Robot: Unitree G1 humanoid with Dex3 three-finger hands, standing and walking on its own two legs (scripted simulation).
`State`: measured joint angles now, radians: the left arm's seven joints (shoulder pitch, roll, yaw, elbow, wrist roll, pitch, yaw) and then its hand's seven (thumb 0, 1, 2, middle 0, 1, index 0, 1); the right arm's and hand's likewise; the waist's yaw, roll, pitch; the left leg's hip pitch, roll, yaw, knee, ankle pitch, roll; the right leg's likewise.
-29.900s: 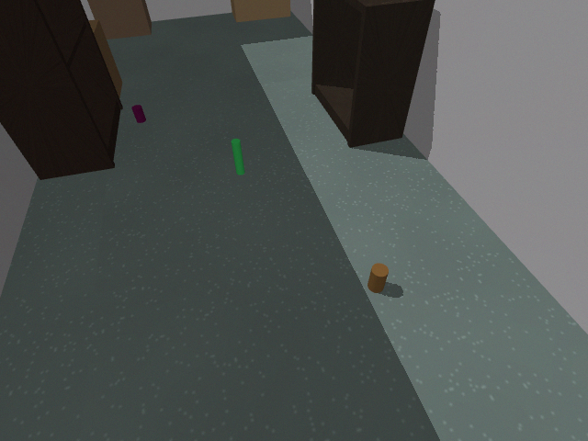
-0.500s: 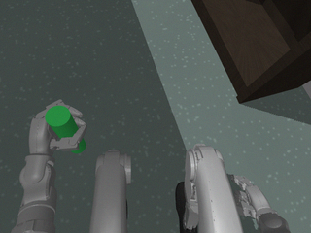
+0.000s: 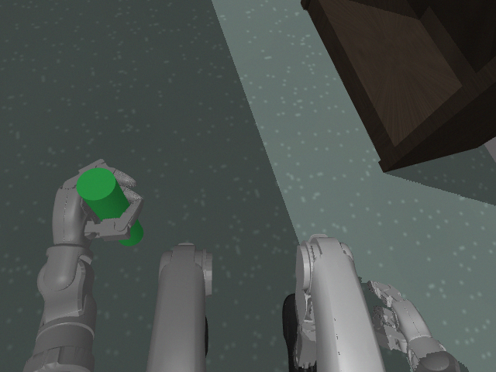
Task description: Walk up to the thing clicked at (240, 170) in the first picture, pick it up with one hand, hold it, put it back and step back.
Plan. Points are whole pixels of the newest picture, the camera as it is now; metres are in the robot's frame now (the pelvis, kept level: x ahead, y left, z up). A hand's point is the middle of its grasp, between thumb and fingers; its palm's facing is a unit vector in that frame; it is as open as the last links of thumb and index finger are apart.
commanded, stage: lift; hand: left
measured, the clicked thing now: (116, 213) +0.37 +0.22 -0.06
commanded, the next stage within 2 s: hold in 1.58 s
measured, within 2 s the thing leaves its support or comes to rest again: neither
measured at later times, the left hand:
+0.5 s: hand (110, 200) +0.36 +0.20 +0.03, palm faces -0.02 -1.00 -0.04, open 6.3 cm
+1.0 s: hand (54, 141) +0.36 +0.19 +0.20, palm faces +0.01 -1.00 -0.04, open 6.3 cm
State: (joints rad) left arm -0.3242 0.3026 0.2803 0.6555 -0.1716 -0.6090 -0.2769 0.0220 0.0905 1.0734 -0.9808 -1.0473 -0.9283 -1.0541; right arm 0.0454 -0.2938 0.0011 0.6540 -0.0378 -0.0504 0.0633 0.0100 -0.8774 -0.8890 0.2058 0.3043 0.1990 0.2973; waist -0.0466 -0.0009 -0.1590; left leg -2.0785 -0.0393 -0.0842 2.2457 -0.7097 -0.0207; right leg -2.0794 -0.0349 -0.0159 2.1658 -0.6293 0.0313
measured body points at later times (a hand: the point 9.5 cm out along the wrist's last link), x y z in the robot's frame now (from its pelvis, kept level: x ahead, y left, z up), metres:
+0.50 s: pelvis +0.00 +0.00 +0.04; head +0.18 +0.03 +0.45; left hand +0.36 +0.25 +0.03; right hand +0.20 -0.26 -0.08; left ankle +0.08 +0.12 -0.35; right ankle +0.11 -0.13 -0.35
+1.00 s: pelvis +0.03 +0.00 +0.17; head +0.17 +0.02 +0.59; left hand +0.35 +0.24 +0.20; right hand +0.23 -0.24 +0.06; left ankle +0.08 +0.12 -0.35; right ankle +0.11 -0.14 -0.35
